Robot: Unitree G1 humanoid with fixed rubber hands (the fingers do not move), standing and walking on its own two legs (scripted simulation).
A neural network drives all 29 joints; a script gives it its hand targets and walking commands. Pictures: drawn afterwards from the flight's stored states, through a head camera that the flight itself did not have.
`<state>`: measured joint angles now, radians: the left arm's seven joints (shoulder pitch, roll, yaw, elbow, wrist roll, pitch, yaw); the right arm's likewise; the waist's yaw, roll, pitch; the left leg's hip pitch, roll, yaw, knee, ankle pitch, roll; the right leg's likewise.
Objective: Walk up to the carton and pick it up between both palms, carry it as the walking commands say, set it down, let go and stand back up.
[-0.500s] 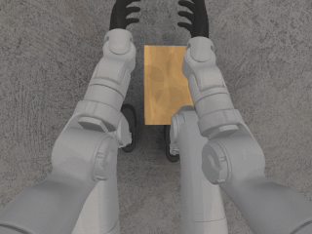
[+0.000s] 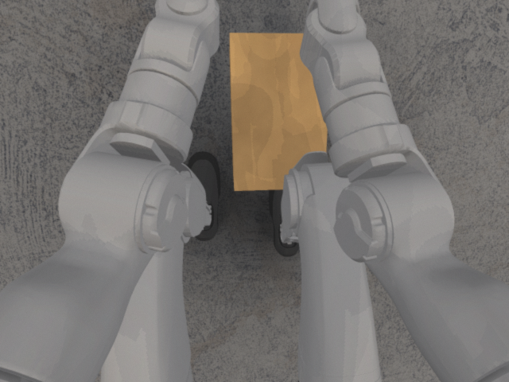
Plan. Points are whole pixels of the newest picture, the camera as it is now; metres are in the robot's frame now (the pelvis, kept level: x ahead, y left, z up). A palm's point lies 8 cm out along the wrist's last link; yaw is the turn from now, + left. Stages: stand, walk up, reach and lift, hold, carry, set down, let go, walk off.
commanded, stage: set down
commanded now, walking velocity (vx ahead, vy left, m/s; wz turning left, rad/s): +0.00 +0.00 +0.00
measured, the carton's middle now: (273, 115) +0.39 -0.07 -0.37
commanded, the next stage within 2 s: none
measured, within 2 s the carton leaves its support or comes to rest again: neither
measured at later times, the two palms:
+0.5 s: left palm out of the picture +0.56 +0.06 -0.21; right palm out of the picture +0.54 -0.11 -0.21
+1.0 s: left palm out of the picture +0.58 +0.06 -0.25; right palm out of the picture +0.56 -0.11 -0.25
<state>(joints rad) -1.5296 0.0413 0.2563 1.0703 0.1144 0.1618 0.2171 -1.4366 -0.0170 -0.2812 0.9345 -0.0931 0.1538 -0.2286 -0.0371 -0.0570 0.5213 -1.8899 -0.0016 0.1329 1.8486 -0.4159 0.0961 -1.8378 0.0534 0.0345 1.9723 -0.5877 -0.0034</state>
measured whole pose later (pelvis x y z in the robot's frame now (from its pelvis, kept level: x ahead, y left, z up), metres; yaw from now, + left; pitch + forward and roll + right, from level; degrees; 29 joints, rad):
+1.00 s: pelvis +0.01 +0.00 -0.07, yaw +0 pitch +33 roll +2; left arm -1.69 0.14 0.27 1.16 0.12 0.16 0.15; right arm -1.60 -0.11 -0.28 1.03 -0.09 0.16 -0.18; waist -0.03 -0.06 0.52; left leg -2.21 0.00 0.13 2.05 -0.42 0.10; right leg -2.15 0.07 0.02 2.17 -0.59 0.00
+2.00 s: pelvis +0.01 +0.00 -0.09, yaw -1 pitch +32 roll +2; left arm -1.69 0.21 0.27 1.26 0.12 0.13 0.11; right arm -1.60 -0.15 -0.28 1.12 -0.09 0.14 -0.15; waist -0.04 -0.05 0.52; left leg -2.23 0.00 0.13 2.10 -0.42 0.10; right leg -2.18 0.08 0.01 2.22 -0.60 0.00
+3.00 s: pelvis +0.01 +0.00 -0.10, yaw -1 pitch +29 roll +2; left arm -1.68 0.33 0.27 1.30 0.05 0.10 0.10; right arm -1.60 -0.25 -0.28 1.17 -0.04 0.13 -0.15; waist -0.04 -0.05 0.52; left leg -2.23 0.00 0.13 2.14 -0.42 0.10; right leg -2.18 0.08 0.01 2.27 -0.60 0.00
